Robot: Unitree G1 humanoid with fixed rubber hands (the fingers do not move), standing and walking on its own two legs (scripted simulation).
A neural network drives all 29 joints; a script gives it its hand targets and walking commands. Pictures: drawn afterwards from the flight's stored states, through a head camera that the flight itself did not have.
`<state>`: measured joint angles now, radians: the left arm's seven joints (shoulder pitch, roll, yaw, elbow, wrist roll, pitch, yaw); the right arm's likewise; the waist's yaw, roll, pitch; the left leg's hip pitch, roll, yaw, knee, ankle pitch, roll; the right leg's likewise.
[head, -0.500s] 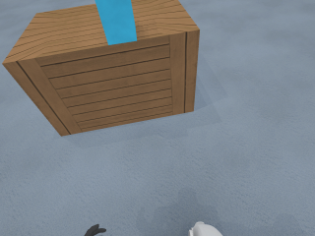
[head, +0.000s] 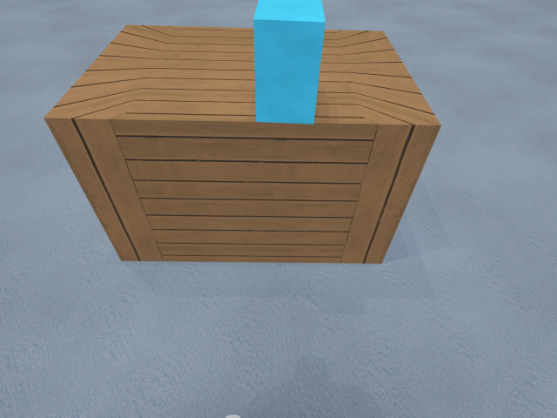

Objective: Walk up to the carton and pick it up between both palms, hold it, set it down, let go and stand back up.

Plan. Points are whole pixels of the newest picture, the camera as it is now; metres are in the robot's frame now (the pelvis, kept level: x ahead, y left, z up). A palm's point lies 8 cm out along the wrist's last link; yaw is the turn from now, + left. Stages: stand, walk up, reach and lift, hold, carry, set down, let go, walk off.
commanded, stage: walk up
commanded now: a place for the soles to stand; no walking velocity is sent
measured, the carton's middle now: (287, 60) +1.00 +0.01 +0.08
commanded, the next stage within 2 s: none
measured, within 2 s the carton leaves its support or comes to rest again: neither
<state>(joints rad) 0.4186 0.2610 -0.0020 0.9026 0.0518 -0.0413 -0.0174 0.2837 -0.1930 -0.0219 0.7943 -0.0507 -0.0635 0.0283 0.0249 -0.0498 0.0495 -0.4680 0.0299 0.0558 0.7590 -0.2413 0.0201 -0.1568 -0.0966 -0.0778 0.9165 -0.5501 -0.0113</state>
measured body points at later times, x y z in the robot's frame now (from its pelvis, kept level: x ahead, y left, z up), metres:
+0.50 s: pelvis +0.20 -0.06 +0.00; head +0.20 -0.09 +0.45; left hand +0.32 +0.18 -0.11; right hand +0.17 -0.31 -0.15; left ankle +0.11 +0.09 -0.66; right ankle +0.27 -0.17 -0.70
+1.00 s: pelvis +0.39 -0.02 +0.00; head +0.40 +0.00 +0.45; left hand +0.38 +0.22 -0.15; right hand +0.50 -0.26 -0.11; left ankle +0.47 +0.08 -0.70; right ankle +0.30 -0.16 -0.65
